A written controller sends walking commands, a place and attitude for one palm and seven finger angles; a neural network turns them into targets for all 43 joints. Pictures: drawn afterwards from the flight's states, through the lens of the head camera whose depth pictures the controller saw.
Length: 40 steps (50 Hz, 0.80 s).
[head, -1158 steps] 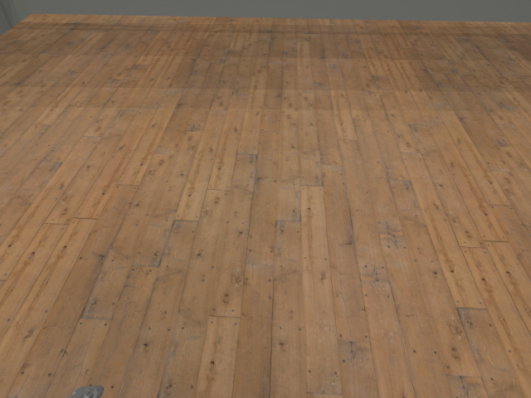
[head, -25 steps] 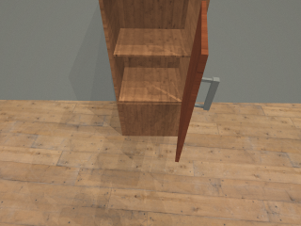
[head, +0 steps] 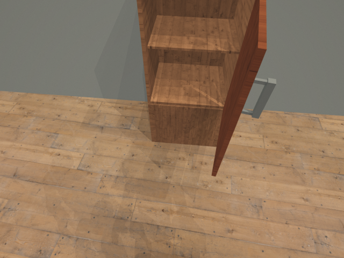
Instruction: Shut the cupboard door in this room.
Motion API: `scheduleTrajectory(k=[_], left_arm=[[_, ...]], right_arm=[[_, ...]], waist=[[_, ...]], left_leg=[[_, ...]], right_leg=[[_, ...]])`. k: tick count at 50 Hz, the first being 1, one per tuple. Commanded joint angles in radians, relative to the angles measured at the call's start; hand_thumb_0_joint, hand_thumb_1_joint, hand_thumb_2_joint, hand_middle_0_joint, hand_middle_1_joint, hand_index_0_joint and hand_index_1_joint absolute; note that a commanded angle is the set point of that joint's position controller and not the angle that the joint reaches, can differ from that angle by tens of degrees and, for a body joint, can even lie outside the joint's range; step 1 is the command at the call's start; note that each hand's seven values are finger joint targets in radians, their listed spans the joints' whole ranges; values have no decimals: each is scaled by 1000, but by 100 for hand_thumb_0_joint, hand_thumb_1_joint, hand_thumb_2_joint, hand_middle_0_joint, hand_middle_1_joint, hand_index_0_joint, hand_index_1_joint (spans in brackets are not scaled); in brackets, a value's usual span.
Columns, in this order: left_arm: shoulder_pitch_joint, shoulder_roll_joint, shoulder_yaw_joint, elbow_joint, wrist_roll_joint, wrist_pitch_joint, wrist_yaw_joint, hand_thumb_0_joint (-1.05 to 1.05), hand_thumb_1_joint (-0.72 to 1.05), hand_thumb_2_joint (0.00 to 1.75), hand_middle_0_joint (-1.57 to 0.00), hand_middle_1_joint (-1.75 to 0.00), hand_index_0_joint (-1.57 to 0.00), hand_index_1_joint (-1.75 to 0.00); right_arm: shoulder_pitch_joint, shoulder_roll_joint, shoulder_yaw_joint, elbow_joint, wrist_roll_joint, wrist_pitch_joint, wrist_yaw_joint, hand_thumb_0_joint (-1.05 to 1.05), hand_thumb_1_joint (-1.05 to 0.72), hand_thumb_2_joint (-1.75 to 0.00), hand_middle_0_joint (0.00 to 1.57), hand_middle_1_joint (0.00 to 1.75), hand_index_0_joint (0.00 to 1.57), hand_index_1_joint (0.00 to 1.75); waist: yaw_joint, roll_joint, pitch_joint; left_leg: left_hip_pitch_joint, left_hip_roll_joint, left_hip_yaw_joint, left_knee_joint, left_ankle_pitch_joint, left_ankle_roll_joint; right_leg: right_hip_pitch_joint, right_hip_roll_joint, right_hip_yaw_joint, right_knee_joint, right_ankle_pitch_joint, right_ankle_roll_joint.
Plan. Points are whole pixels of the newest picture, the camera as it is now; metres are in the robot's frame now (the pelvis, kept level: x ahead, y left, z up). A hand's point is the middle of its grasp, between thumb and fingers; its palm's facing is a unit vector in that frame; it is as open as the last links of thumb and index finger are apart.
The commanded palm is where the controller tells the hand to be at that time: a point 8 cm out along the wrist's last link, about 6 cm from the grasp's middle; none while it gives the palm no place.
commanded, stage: turn or walk to find it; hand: left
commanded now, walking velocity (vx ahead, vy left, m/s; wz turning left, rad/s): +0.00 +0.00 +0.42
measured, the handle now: (255, 98) +0.52 -0.20 +0.07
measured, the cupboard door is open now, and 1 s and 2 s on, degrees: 79 79 79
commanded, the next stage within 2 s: stand and wait in 0.46 s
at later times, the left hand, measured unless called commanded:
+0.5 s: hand out of the picture +0.07 +0.20 -0.14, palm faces +0.20 -0.94 -0.29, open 7.4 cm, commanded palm none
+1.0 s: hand out of the picture -0.09 +0.10 -0.17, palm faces +0.32 -0.93 -0.19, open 7.4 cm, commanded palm none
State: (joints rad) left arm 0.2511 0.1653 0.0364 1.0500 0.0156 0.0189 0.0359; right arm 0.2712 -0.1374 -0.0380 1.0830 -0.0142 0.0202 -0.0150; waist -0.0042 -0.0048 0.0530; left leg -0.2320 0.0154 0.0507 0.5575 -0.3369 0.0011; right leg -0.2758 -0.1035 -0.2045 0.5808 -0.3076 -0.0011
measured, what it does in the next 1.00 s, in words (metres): steps on the spot: right foot, then left foot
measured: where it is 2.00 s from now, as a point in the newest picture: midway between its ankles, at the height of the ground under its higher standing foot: outside the picture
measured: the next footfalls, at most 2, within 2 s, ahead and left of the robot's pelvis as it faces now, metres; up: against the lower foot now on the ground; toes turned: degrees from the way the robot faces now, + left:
right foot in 0.52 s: +0.05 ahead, -0.14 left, +0.00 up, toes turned +10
left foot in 0.92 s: -0.06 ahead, +0.08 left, +0.00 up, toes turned +17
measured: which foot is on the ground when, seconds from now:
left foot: down 0.00-0.52, up 0.54-0.90, down 0.92-1.00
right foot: down 0.00-0.16, up 0.18-0.50, down 0.52-1.00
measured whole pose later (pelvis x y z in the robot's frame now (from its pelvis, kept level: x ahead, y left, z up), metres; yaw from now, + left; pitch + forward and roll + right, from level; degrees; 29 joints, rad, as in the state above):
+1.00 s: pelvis -0.01 -0.06 +0.00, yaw +13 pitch +1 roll +0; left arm 0.31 0.18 0.03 1.10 0.01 0.03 0.01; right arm 0.11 -0.17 -0.03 1.06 -0.01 0.01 -0.03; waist 0.06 -0.02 0.07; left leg -0.14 0.06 0.05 0.46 -0.33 -0.04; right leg -0.25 0.02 -0.07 0.52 -0.28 -0.04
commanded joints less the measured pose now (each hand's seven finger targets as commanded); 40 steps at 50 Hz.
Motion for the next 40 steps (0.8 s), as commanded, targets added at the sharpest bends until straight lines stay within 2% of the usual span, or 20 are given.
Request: scheduleTrajectory(k=[1, 4, 6, 7, 8, 9, 10, 12, 14, 20, 22, 24, 25, 26, 27, 28, 29, 31, 32, 40], left_arm=[[50, 169, 47, -72, 4, -13, 4, 0, 90, 90, -20, -30, -20, -30], [17, 199, 57, -98, 10, -12, 6, 0, 90, 90, -20, -30, -20, -30], [-29, 205, 61, -121, 11, -7, 1, 0, 90, 90, -20, -30, -20, -30], [-55, 176, 58, -142, 4, 1, -5, 0, 90, 90, -20, -30, -20, -30], [-116, 123, 44, -178, -2, 8, -7, 0, 90, 90, -20, -30, -20, -30], [-153, 135, 42, -189, 7, 16, -1, 0, 90, 90, -20, -30, -20, -30], [-139, 134, 45, -184, 5, 14, -5, 0, 90, 90, -20, -30, -20, -30], [-105, 137, 43, -163, 4, 5, -15, 0, 90, 90, -20, -30, -20, -30], [-97, 130, 38, -159, -1, 4, -18, 0, 90, 90, -20, -30, -20, -30], [-140, 122, 29, -204, -9, -1, -18, 0, 90, 90, -20, -30, -20, -30], [-89, 136, 30, -199, -13, -7, -17, 0, 90, 90, -20, -30, -20, -30], [-2, 163, 35, -172, -11, -19, -14, 0, 90, 90, -20, -30, -20, -30], [20, 223, 43, -163, 3, -31, -7, 0, 90, 90, -20, -30, -20, -30], [15, 296, 56, -170, 12, -35, -2, 0, 90, 90, -20, -30, -20, -30], [28, 288, 60, -175, 2, -34, 0, 0, 90, 90, -20, -30, -20, -30], [-18, 260, 54, -176, 3, -33, 2, 0, 90, 90, -20, -30, -20, -30], [-58, 229, 44, -178, 2, -33, 0, 0, 90, 90, -20, -30, -20, -30], [-81, 196, 30, -176, 3, -40, -5, 0, 90, 90, -20, -30, -20, -30], [-79, 185, 28, -170, 3, -42, -5, 0, 90, 90, -20, -30, -20, -30], [96, 201, 18, -58, 8, -51, -8, 0, 90, 90, -20, -30, -20, -30]], right_arm=[[21, -104, -30, -86, 1, -9, -1, 0, -90, -90, 20, 30, 20, 30], [-20, -100, -33, -122, 0, 0, 5, 0, -90, -90, 20, 30, 20, 30], [-1, -116, -37, -133, -1, -1, 12, 0, -90, -90, 20, 30, 20, 30], [38, -158, -44, -140, -7, -8, 15, 0, -90, -90, 20, 30, 20, 30], [80, -236, -60, -137, -16, -16, 7, 0, -90, -90, 20, 30, 20, 30], [100, -256, -67, -118, -12, -16, -6, 0, -90, -90, 20, 30, 20, 30], [62, -256, -64, -125, -10, -18, -11, 0, -90, -90, 20, 30, 20, 30], [-1, -231, -55, -150, -10, -26, -12, 0, -90, -90, 20, 30, 20, 30], [-22, -233, -56, -160, -8, -26, -12, 0, -90, -90, 20, 30, 20, 30], [-16, -259, -72, -168, -13, -11, -2, 0, -90, -90, 20, 30, 20, 30], [-46, -268, -77, -181, -13, -6, 4, 0, -90, -90, 20, 30, 20, 30], [-83, -249, -74, -192, -3, -4, 9, 0, -90, -90, 20, 30, 20, 30], [-68, -193, -66, -195, 7, -6, 15, 0, -90, -90, 20, 30, 20, 30], [-73, -140, -52, -224, 5, -7, 17, 0, -90, -90, 20, 30, 20, 30], [-110, -183, -61, -229, -2, 11, 8, 0, -90, -90, 20, 30, 20, 30], [-117, -178, -62, -205, -5, 18, 7, 0, -90, -90, 20, 30, 20, 30], [-99, -171, -60, -174, -5, 22, 11, 0, -90, -90, 20, 30, 20, 30], [-56, -154, -51, -137, -3, 25, 17, 0, -90, -90, 20, 30, 20, 30], [-44, -150, -50, -130, -1, 25, 19, 0, -90, -90, 20, 30, 20, 30], [-140, -133, -15, -103, 9, -3, 3, 0, -90, -90, 20, 30, 20, 30]], waist=[[15, -100, -47], [15, -140, -40], [-12, -84, -42], [-40, 96, -40], [-73, 350, 6], [-78, 291, 1], [-45, 210, -19], [-10, 140, -70], [-7, 111, -100], [-33, 163, -124], [-12, 196, -136], [35, 138, -153], [38, -29, -160], [39, -272, -114], [63, -270, -102], [37, -210, -52], [13, -141, -20], [-11, -133, -25], [-15, -155, -25], [56, -149, -80]], left_leg=[[-139, 50, -39, 58, 166, 14], [-127, 39, 9, 171, -56, -11], [-42, 67, -7, 36, 13, -3], [8, 145, -194, -98, 183, 47], [33, 295, -495, -279, 371, 125], [45, 332, -536, -307, 423, 166], [85, 315, -486, -271, 434, 191], [122, 258, -381, -221, 496, 190], [146, 219, -319, -204, 538, 181], [166, 197, -339, -154, 649, 179], [121, 172, -343, -123, 653, 154], [-12, 115, -298, -54, 452, 82], [-167, 37, -218, 57, 206, 21], [-318, -76, -93, 220, -159, -33], [-265, -41, -136, 376, -265, -31], [-265, -29, -151, 483, -229, -26], [-264, -15, -145, 542, -165, -29], [-229, -7, -116, 554, -76, -42], [-215, -5, -108, 537, -53, -46], [-88, 11, -40, 107, -97, -46]], right_leg=[[102, -208, 173, -137, 160, -78], [58, -311, 200, -162, 237, -138], [-14, -278, 121, -78, 204, -94], [-116, -154, 37, 82, 75, -17], [-253, 7, 3, 319, -201, 60], [-300, 12, 142, 472, -285, 47], [-335, 7, 187, 531, -243, 44], [-323, 10, 200, 548, -158, 54], [-291, 23, 196, 496, -134, 67], [-173, 69, 180, 213, -164, 73], [-66, 90, 164, 64, -103, 67], [142, 71, 155, -186, 114, 64], [281, -80, 292, -254, 167, 24], [287, -308, 542, -275, 304, -90], [144, -370, 567, -296, 346, -169], [89, -321, 541, -290, 336, -192], [72, -261, 456, -271, 348, -178], [66, -184, 323, -248, 409, -141], [62, -168, 298, -255, 414, -129], [217, -148, 348, -231, 628, -166]])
